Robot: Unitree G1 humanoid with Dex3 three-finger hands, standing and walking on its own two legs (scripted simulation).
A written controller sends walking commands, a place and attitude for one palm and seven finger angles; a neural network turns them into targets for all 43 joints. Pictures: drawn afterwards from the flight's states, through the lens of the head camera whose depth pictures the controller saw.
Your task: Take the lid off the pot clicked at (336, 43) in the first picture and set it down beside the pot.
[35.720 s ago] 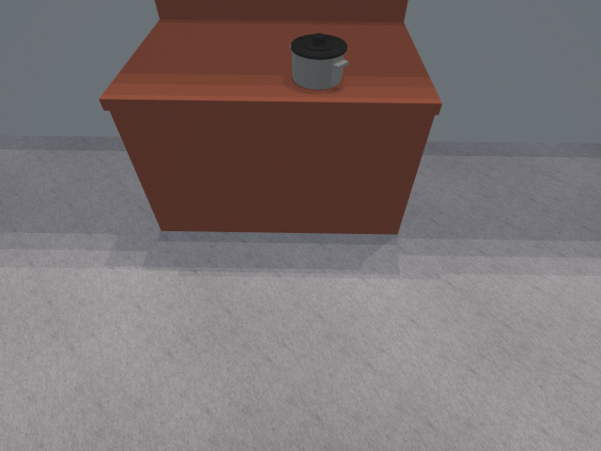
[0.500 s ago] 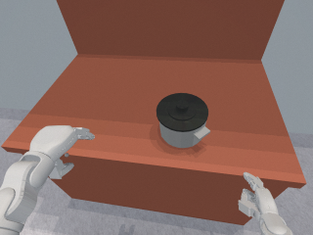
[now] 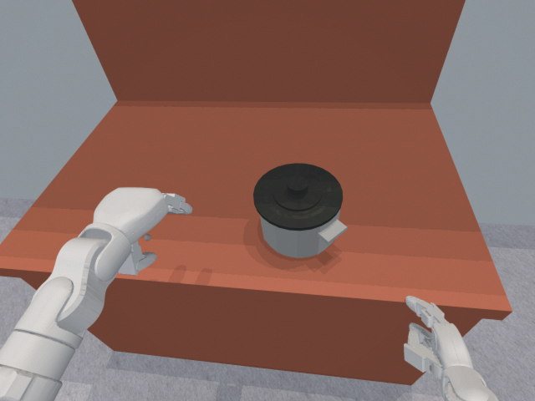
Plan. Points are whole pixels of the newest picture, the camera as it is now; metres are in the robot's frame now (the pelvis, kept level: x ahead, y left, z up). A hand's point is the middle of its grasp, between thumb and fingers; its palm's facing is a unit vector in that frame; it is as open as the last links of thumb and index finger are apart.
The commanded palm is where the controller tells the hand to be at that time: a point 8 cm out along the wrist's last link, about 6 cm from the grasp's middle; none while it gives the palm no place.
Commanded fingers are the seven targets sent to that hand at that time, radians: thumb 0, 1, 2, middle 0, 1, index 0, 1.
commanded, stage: move the open hand above the knob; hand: left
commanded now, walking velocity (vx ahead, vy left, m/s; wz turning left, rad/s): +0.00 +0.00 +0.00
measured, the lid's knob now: (297, 185) +0.51 -0.02 +0.02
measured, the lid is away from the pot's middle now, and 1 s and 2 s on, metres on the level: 0.01 0.01 0.01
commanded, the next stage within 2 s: none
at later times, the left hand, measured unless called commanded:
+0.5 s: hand (206, 220) +0.37 +0.13 +0.08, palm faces -0.28 -0.03 -0.96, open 10.2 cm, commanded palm +0.37 +0.12 +0.15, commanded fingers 0.00 -0.28 1.35 -0.81 -0.08 -0.81 -0.08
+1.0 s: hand (262, 189) +0.42 +0.04 +0.09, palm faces -0.21 -0.02 -0.98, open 10.2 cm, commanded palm +0.42 +0.03 +0.15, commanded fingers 0.00 -0.28 1.35 -0.81 -0.08 -0.81 -0.08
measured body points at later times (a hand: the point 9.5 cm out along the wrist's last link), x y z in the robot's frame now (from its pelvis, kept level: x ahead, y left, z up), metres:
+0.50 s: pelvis +0.00 -0.02 +0.00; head +0.01 -0.06 +0.44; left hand +0.38 +0.13 +0.13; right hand +0.23 -0.26 -0.06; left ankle +0.02 +0.10 -0.74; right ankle +0.00 -0.12 -0.74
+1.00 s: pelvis +0.00 -0.01 -0.01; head +0.01 -0.05 +0.44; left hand +0.43 +0.04 +0.15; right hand +0.23 -0.26 -0.06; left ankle +0.02 +0.10 -0.74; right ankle +0.00 -0.12 -0.74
